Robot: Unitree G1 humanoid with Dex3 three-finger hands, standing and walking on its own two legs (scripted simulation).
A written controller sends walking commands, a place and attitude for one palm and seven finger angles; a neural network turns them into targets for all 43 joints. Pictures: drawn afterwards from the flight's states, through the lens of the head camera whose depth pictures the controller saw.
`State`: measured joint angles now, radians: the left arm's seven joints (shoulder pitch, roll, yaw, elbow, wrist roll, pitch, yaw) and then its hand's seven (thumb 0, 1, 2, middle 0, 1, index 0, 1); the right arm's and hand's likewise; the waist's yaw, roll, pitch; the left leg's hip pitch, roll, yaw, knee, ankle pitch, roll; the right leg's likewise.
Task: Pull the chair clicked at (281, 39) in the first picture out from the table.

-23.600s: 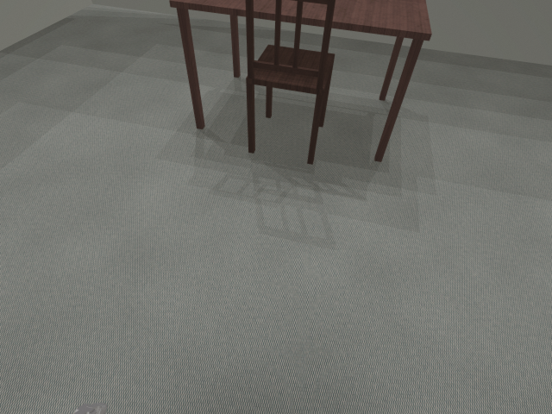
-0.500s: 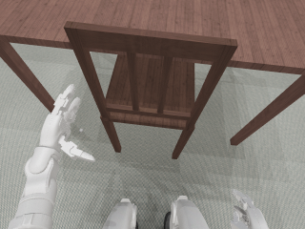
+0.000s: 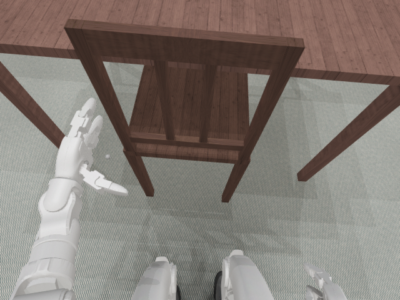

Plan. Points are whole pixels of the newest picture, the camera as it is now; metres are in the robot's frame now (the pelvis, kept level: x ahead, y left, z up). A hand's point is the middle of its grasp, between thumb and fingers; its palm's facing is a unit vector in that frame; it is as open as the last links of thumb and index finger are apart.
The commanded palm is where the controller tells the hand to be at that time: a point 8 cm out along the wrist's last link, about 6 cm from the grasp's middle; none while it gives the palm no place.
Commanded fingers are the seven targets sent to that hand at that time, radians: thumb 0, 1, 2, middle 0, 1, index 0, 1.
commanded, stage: aim the fingers beside a spindle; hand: left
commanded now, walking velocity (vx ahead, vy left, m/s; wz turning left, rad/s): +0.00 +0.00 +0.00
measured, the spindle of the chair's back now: (166, 106) +0.51 +0.07 +0.02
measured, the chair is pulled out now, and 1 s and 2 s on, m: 0.00 0.00 0.00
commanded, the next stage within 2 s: push the fingers through the gap in 0.40 s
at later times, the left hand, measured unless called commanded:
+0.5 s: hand (101, 159) +0.38 +0.19 +0.01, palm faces -0.05 -1.00 -0.05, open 16.9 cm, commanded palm +0.36 +0.24 +0.02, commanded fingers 0.00 -0.50 0.30 -0.06 -0.08 -0.06 -0.08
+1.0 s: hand (108, 137) +0.43 +0.19 +0.01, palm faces -0.07 -1.00 -0.04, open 16.9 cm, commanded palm +0.41 +0.24 +0.01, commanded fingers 0.00 -0.50 0.30 -0.06 -0.08 -0.06 -0.08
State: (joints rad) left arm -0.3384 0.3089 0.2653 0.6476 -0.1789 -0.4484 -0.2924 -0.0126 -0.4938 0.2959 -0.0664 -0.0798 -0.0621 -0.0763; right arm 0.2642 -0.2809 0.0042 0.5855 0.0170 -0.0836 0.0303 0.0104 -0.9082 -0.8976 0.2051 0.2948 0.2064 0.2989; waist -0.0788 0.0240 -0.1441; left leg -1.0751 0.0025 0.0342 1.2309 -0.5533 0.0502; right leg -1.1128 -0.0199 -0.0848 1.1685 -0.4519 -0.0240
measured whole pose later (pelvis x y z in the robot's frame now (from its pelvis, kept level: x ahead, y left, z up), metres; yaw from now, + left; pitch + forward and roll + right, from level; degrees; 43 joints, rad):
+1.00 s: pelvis +0.00 +0.01 -0.01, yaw +0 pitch +25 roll -3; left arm -0.55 0.37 0.31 0.86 -0.15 -0.46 -0.30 -0.01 -0.49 0.30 -0.07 -0.08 -0.06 -0.08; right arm 0.29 -0.29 0.02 0.60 0.00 -0.05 0.03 0.01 -0.91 -0.90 0.21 0.29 0.21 0.30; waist -0.11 0.03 -0.14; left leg -1.13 0.00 0.03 1.26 -0.56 0.06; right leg -1.16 -0.02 -0.09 1.18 -0.45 -0.02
